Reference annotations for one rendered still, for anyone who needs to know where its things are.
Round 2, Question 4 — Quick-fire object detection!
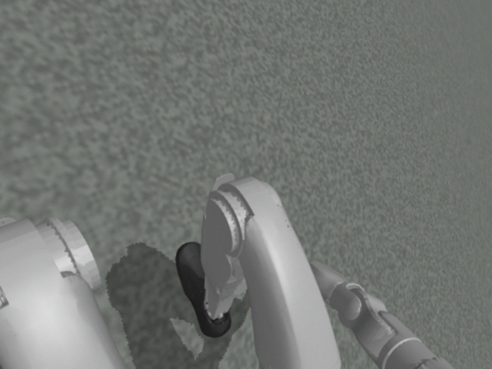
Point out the right robot hand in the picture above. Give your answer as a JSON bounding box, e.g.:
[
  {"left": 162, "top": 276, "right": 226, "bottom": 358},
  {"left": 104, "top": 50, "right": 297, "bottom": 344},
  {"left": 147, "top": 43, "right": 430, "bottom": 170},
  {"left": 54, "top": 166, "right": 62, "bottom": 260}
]
[{"left": 308, "top": 259, "right": 349, "bottom": 311}]

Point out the right robot arm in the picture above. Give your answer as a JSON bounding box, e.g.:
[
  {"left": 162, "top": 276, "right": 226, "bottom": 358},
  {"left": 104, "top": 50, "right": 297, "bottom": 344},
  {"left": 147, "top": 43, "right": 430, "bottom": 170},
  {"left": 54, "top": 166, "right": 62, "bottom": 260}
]
[{"left": 330, "top": 281, "right": 454, "bottom": 369}]

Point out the right robot foot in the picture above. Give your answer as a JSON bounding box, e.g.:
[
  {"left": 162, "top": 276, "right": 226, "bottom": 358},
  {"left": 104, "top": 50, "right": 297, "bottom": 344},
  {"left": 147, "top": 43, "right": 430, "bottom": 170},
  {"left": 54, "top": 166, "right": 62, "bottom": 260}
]
[{"left": 176, "top": 242, "right": 231, "bottom": 337}]

